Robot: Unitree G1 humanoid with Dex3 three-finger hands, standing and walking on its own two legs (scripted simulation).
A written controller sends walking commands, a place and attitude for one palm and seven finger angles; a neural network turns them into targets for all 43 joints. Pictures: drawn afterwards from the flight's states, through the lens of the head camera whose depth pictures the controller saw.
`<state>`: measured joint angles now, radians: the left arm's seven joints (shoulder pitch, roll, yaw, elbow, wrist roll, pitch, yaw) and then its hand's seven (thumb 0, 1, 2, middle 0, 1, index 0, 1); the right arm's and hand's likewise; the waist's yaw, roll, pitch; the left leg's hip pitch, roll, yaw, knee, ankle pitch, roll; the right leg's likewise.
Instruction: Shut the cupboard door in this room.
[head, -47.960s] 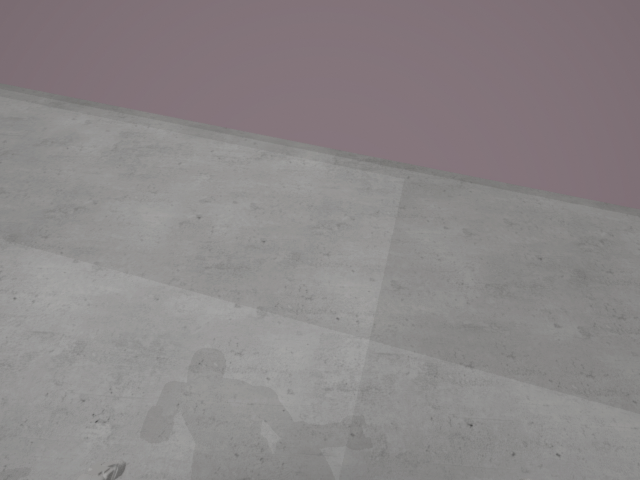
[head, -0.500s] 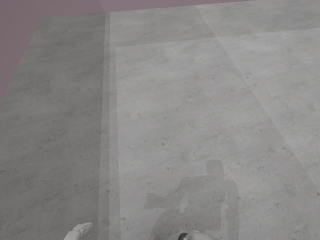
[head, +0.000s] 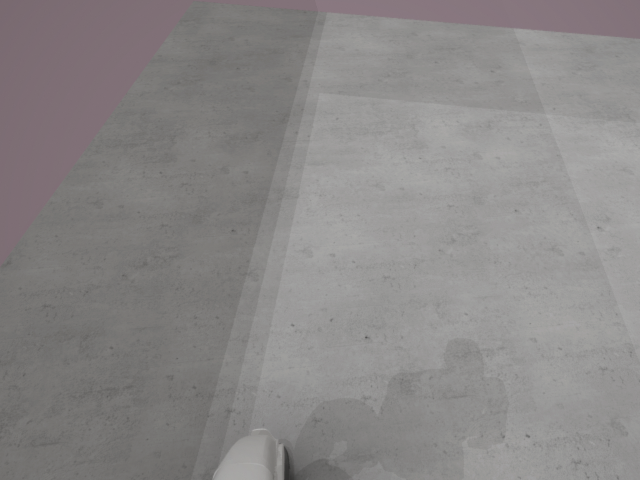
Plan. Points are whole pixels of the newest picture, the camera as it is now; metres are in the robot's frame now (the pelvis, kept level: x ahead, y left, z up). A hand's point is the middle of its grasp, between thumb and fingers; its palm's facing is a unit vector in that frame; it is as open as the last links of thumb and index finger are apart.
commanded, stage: walk to a spot facing it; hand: left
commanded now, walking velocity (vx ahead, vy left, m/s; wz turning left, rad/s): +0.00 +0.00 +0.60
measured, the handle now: out of the picture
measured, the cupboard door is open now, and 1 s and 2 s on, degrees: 87 87 87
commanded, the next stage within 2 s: none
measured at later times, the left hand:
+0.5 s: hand (183, 408) +0.21 +0.22 -0.14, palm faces +0.26 -0.94 -0.24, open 7.4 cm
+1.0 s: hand out of the picture +0.00 +0.17 -0.18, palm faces +0.61 -0.74 -0.26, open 7.4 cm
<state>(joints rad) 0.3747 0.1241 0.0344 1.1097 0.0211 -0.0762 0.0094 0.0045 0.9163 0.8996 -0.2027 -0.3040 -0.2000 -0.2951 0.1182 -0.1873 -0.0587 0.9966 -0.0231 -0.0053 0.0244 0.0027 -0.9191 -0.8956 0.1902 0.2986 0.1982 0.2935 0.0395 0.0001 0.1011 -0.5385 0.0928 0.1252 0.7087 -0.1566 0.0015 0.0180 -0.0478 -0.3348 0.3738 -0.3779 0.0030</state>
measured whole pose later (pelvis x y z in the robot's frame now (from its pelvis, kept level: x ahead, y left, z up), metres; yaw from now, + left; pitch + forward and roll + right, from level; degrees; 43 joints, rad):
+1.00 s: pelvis +0.12 -0.01 -0.01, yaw +36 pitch +1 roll +1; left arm 0.30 0.24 0.07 0.93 0.02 0.02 0.01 0.01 0.90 0.90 -0.21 -0.30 -0.20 -0.30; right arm 0.09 -0.26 -0.07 0.91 -0.01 0.06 0.03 0.01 -0.91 -0.90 0.19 0.30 0.20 0.29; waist 0.04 -0.03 0.12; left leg -0.30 0.02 0.09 0.61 -0.31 -0.03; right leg -0.22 -0.22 -0.30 0.66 -0.41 0.06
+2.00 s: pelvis +0.13 +0.02 -0.01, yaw +72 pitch +1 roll -1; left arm 0.23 0.29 0.09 0.95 0.02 0.07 0.02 0.01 0.91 0.90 -0.20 -0.30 -0.20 -0.30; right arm 0.11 -0.22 -0.06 0.90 -0.01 0.02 0.02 0.00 -0.91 -0.89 0.19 0.30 0.20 0.29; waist 0.03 -0.06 0.10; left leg -0.30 0.01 0.05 0.64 -0.36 0.04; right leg -0.41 -0.17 -0.13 1.03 -0.55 0.09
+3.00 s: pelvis +0.14 +0.06 +0.00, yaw +110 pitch +1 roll +0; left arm 0.38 0.25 0.08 1.01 0.03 -0.03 0.00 0.01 0.91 0.90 -0.21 -0.30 -0.20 -0.30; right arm 0.08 -0.25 -0.07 0.92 -0.02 0.05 0.05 0.01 -0.91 -0.90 0.19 0.30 0.20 0.29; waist 0.08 -0.03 0.08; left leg -0.36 0.06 0.11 0.68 -0.39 -0.03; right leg -0.10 -0.20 -0.39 0.48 -0.35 0.07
